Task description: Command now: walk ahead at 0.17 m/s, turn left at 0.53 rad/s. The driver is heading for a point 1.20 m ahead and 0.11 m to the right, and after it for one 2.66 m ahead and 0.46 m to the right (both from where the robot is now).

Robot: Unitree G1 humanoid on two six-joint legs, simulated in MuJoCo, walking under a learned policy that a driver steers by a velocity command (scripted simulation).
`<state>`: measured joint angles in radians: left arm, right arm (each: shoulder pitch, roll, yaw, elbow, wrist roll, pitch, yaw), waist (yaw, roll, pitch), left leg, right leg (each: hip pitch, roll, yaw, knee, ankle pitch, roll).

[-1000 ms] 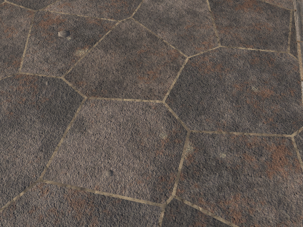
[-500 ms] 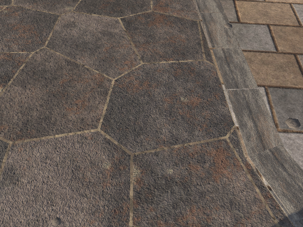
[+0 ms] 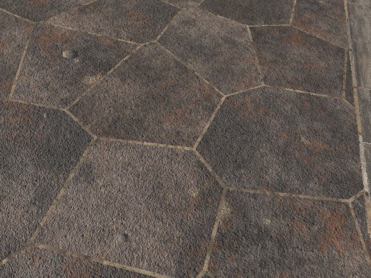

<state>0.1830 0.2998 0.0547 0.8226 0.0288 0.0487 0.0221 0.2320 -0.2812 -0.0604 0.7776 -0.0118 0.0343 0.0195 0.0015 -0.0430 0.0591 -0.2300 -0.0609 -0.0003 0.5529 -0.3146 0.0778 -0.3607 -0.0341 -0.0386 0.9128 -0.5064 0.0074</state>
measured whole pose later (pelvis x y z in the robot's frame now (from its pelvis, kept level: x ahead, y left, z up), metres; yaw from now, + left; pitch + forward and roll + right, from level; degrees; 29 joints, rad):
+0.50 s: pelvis +0.07 -0.01 +0.00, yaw +2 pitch -1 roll +0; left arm 0.21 0.25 0.02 0.85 0.01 0.01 0.00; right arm 0.22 -0.26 -0.02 0.84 -0.02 0.03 -0.04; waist 0.01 0.03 0.06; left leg -0.23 -0.09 -0.05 0.79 -0.53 0.04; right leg -0.28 0.06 0.02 0.50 -0.21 -0.06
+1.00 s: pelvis +0.14 +0.01 +0.02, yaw -15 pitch +1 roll -1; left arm 0.18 0.32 0.09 0.80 0.04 0.02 -0.06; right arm 0.36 -0.28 -0.03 0.85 -0.03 -0.06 -0.02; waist -0.03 -0.05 -0.02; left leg -0.03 -0.02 0.06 0.25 -0.24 0.04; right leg -0.59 0.03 0.07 1.08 -0.22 -0.01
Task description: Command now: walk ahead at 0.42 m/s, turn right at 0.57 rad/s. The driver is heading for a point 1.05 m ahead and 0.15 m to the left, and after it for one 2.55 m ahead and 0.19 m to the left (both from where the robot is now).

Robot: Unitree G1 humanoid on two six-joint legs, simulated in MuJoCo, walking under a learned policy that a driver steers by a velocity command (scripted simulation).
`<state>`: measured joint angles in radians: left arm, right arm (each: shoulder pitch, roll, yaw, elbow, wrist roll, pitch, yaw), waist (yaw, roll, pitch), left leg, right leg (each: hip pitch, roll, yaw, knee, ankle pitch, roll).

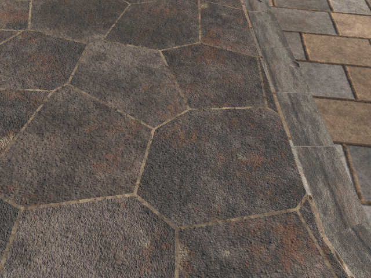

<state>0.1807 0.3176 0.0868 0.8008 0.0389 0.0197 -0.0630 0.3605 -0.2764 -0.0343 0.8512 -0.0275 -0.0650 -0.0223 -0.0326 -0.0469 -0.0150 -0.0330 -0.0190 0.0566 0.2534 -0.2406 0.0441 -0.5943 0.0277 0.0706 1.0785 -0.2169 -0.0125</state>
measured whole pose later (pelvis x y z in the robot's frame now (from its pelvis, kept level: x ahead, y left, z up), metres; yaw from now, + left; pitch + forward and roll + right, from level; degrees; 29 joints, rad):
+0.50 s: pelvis +0.25 -0.07 +0.00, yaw +3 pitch +0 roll +0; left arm 0.30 0.22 0.04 0.90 0.02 -0.09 0.00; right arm 0.31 -0.25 -0.06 0.92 -0.03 -0.02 0.03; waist -0.01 0.04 0.05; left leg -0.58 0.08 -0.01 1.11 -0.21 0.07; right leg -0.09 0.03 -0.17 0.31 -0.22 -0.07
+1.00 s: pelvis +0.52 +0.00 -0.01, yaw +20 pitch +0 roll +0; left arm 0.16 0.25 0.03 0.78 0.05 -0.04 -0.01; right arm 0.30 -0.27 -0.07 0.89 0.00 -0.04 0.01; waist -0.01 -0.02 0.07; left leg -0.19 -0.15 0.00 0.38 -0.18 0.15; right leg -0.57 -0.12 0.04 1.11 -0.29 0.03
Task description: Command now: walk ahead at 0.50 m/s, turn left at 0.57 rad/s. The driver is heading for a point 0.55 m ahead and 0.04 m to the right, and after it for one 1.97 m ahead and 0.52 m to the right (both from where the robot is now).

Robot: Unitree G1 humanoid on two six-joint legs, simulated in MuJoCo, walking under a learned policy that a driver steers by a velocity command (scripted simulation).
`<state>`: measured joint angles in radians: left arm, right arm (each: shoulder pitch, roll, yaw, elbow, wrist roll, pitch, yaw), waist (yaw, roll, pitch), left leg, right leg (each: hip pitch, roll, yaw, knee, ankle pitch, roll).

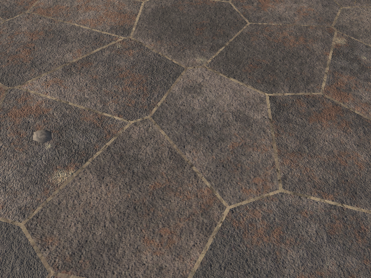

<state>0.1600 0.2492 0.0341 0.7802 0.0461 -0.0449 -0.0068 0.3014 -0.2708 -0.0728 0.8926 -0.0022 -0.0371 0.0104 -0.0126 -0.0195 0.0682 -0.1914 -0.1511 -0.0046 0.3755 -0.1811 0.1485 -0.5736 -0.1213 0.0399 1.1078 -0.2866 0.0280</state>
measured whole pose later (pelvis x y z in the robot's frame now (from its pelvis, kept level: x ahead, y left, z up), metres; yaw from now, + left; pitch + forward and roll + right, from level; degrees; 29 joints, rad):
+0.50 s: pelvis +0.28 -0.06 +0.00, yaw +13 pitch +1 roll +0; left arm 0.28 0.25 0.04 0.82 0.03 -0.08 -0.01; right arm 0.28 -0.30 -0.06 0.83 -0.04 -0.04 0.03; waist 0.00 0.05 0.03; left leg -0.44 -0.04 -0.08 1.10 -0.32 0.06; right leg -0.23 0.04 -0.05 0.40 -0.18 -0.05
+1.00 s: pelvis +0.42 +0.00 +0.00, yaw +2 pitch +0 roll -1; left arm 0.26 0.28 0.08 0.83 0.02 0.05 0.00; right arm 0.15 -0.22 -0.01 0.79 -0.02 -0.03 -0.04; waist 0.03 -0.04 0.07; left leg -0.32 0.02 0.12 0.44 -0.12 0.06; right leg -0.49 0.01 0.00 1.11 -0.45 0.02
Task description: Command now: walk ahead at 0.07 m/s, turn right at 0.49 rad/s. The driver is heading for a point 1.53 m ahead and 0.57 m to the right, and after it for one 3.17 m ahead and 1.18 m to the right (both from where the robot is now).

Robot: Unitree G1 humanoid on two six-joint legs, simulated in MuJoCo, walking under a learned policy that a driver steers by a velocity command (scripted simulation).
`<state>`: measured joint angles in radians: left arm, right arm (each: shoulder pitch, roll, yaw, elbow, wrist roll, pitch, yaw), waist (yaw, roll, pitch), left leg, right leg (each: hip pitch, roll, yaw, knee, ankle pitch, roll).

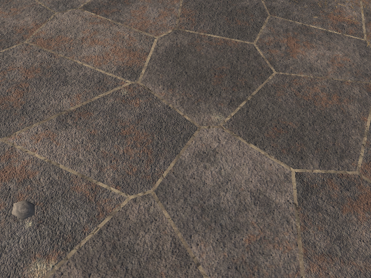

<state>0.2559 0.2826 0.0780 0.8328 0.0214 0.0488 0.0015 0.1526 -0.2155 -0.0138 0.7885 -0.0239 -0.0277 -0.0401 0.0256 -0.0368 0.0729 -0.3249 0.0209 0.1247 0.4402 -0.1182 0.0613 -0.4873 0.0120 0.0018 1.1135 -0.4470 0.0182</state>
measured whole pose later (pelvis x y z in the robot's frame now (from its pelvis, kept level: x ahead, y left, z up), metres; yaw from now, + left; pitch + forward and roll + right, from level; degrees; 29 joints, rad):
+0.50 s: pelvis -0.02 -0.03 +0.01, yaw -18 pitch +1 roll +2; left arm 0.24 0.28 0.07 0.72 0.01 0.04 0.00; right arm 0.20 -0.29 -0.06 0.77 -0.02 0.06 -0.02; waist 0.01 0.02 0.04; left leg -0.47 0.00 -0.03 0.94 -0.37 -0.04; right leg -0.26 0.09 0.10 0.43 -0.18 -0.08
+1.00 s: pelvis -0.03 +0.00 +0.01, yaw -32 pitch +0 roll -1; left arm 0.20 0.30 0.07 0.75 0.01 0.09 -0.02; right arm 0.21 -0.24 -0.03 0.72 -0.02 0.01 -0.02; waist -0.02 -0.03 0.06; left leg -0.21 0.01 0.05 0.44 -0.23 0.04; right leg -0.34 0.06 0.09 0.82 -0.45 0.04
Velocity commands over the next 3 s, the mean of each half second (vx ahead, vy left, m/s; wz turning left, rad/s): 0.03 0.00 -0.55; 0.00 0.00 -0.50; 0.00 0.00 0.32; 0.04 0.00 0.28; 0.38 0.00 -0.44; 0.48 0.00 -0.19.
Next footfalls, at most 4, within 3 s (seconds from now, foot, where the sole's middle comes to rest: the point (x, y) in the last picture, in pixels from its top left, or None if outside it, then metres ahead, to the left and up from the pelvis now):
0.22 right None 0.02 -0.12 -0.77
0.70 left None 0.06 0.06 -0.77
1.08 right None -0.07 -0.11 -0.77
1.42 left None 0.00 0.09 -0.77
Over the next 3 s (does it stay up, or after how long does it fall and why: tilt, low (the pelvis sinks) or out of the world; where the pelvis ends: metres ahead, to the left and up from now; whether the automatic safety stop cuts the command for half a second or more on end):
stays up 0.36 -0.17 0.00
